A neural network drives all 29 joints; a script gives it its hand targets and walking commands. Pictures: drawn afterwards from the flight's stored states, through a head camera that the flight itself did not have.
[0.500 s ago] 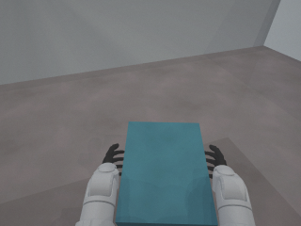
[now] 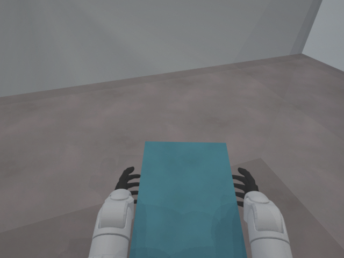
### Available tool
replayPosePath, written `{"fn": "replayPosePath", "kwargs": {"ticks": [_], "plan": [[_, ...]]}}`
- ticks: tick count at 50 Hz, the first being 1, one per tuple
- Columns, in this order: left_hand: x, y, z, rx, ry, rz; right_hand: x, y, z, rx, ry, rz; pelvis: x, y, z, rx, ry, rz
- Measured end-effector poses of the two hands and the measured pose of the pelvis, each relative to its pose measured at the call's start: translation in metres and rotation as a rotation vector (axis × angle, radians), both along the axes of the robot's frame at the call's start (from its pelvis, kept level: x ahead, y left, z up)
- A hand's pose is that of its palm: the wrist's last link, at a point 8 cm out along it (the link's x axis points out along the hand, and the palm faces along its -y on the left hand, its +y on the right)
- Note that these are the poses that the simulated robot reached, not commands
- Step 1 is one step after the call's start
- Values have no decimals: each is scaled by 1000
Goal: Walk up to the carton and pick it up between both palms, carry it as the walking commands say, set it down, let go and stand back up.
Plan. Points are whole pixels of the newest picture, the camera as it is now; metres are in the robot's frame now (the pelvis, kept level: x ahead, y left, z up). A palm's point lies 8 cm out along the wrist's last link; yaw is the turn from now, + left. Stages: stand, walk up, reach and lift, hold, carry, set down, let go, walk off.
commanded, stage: hold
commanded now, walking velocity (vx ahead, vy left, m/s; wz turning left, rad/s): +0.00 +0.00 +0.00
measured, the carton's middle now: (184, 207) +0.30 -0.01 -0.04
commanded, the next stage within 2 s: carry in 0.44 s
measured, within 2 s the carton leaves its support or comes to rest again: neither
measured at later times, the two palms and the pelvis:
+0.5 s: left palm (122, 195) +0.28 +0.15 +0.04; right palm (249, 197) +0.28 -0.16 +0.04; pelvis -0.01 +0.00 -0.01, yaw +0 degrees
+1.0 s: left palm (84, 215) +0.21 +0.20 +0.08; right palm (226, 197) +0.26 -0.09 +0.07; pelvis -0.06 +0.01 -0.03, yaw +10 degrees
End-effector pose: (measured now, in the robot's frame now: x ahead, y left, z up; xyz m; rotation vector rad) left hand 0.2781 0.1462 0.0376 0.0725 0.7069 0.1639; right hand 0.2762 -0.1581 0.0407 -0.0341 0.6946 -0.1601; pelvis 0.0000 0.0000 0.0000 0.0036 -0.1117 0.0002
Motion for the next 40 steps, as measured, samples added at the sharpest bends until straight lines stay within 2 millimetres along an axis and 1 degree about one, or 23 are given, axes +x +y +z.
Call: {"fn": "replayPosePath", "kwargs": {"ticks": [21, 28, 34, 40], "plan": [[-2, 2, 0, 12, 4, 5, -1, 2, -3, 5, 3, 12, -2, 0, 0, -3, -3, 4], [0, 0, 4, 5, -50, 25, 3, 3, 1, 6, -48, -39, -14, 0, -18, -16, 79, 21], [-14, 10, 14, -13, -91, 59, -5, 13, 8, 59, -82, -42, -26, 4, -30, -27, 124, 48], [-34, 30, 27, -72, -113, 136, -13, 33, 20, 70, -92, -15, -42, 11, -38, -31, 141, 76]]}}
